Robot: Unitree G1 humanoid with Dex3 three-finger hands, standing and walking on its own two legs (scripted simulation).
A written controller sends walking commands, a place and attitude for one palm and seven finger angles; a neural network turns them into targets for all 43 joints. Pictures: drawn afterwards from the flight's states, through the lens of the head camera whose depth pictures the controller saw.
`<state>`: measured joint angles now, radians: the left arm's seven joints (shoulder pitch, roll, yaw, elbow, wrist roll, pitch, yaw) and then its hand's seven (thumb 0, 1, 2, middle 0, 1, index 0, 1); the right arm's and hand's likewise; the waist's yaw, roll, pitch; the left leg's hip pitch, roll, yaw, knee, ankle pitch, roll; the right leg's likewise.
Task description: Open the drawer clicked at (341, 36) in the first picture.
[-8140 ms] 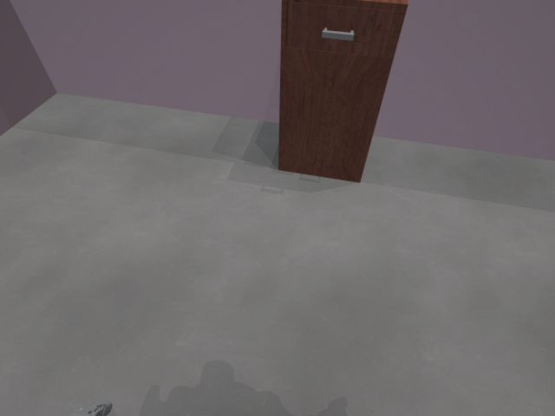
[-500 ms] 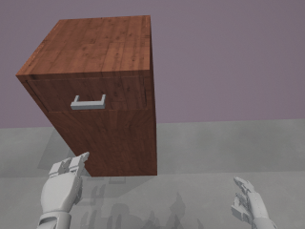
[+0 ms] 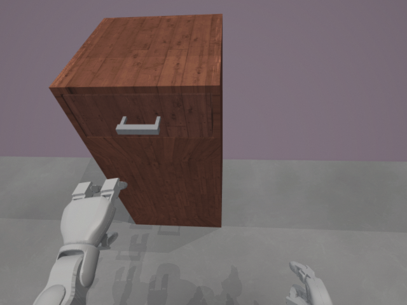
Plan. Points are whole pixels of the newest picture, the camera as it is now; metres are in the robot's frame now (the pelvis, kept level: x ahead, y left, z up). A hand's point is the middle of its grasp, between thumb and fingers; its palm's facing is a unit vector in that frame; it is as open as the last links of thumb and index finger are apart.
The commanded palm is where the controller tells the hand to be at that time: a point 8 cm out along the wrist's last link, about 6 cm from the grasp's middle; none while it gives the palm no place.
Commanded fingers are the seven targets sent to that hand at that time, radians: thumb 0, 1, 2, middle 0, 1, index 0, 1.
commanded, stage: raise the hand with hooked fingers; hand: left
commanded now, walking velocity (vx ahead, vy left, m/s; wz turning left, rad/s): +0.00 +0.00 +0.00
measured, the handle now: (139, 124) +0.56 +0.25 +0.01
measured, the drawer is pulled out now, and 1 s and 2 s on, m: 0.00 0.00 0.00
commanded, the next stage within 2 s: move the hooked fingers above the handle in 1.10 s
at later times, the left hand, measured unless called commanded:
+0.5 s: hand (91, 185) +0.30 +0.25 +0.09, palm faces +0.08 -0.07 -0.99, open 13.5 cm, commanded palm +0.28 +0.25 +0.15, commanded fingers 0.00 -0.50 0.30 -0.30 -1.20 -0.30 -1.20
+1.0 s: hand (92, 165) +0.33 +0.25 +0.11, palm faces +0.03 -0.08 -1.00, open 13.8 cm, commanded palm +0.31 +0.26 +0.18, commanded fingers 0.00 -0.50 0.30 -0.30 -1.20 -0.30 -1.20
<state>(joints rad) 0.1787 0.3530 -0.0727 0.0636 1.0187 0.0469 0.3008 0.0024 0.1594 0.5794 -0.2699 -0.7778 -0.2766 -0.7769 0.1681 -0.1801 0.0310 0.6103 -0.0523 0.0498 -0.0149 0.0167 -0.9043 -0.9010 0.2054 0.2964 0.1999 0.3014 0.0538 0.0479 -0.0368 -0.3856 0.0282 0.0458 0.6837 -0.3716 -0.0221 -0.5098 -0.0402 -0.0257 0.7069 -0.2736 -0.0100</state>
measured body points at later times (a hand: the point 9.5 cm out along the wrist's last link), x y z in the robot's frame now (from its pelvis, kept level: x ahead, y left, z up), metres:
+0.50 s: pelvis +0.02 +0.01 +0.02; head +0.03 -0.02 +0.47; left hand +0.29 +0.25 +0.14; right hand +0.25 -0.20 -0.08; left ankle -0.01 +0.14 -0.72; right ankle +0.05 -0.11 -0.72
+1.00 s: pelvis +0.03 +0.01 +0.02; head +0.06 -0.02 +0.47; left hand +0.32 +0.25 +0.17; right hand +0.22 -0.22 -0.09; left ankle -0.01 +0.14 -0.72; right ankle +0.05 -0.11 -0.72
